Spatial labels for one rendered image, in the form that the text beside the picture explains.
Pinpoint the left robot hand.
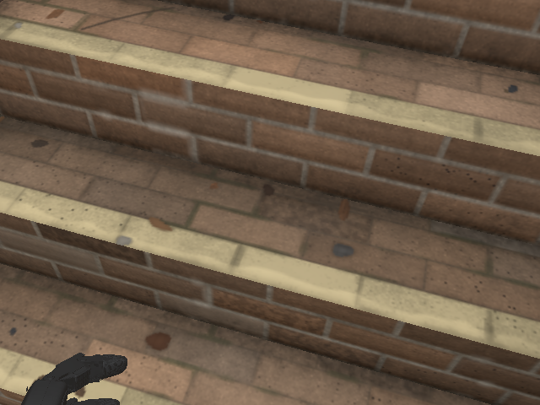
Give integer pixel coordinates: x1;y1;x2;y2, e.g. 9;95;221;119
21;353;127;405

